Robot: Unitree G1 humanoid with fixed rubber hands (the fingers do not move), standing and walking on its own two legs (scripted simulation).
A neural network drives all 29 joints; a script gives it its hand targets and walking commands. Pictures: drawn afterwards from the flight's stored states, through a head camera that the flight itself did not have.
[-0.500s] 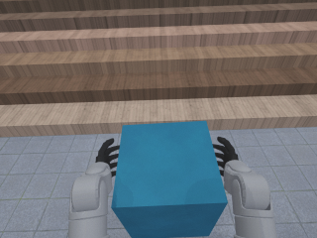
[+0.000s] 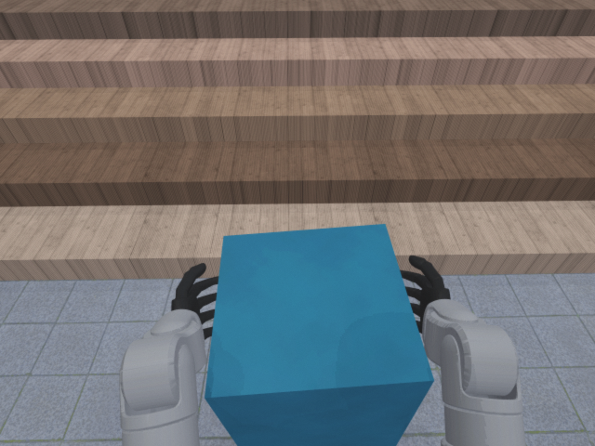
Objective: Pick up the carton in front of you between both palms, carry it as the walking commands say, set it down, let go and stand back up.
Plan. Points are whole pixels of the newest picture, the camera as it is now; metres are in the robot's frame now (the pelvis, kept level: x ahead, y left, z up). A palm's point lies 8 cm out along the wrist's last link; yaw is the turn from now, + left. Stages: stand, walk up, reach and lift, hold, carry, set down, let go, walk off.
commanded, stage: carry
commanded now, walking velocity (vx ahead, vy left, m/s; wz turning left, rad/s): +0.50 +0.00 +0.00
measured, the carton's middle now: (312, 346) +0.27 +0.00 +0.01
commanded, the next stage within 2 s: none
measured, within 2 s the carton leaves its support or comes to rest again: neither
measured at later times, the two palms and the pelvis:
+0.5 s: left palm (230, 143) +0.61 +0.14 +0.12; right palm (391, 137) +0.63 -0.16 +0.11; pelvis +0.34 -0.03 +0.00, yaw +4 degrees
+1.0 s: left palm (236, 43) +1.05 +0.16 +0.14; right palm (350, 41) +1.04 -0.13 +0.14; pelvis +0.66 +0.02 +0.00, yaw +1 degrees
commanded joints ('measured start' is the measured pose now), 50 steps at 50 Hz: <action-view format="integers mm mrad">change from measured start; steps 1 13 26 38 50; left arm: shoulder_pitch -481 -346 -615 -993 -1445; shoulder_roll -914 -889 -768 -695 -902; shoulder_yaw -760 -768 -731 -617 -477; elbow -80 -69 -213 149 329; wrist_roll -400 -341 -432 -472 -460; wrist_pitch -7 -44 54 103 69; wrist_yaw -257 -216 -213 -202 -138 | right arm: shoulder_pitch -435 -357 -621 -987 -1482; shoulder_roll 934 835 737 678 919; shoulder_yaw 695 712 682 572 448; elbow -84 -114 -234 122 266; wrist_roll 399 415 433 419 571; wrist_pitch -2 -21 79 130 77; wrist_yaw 253 277 218 172 204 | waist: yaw -18 -18 21 50 -55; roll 93 174 3 -89 122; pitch -287 -114 -310 -153 -407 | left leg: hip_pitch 592 536 -185 -195 630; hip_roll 337 188 65 -1 245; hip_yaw -556 -133 -278 -109 -578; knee -335 -397 695 92 -163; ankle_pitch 46 311 -138 112 211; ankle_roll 80 18 -39 -56 138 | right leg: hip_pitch -476 -399 347 267 -546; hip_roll -24 33 -248 -105 55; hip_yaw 55 -133 277 -37 73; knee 272 -399 -727 -748 422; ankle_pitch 103 400 459 562 76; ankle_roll -44 -17 -188 -177 -92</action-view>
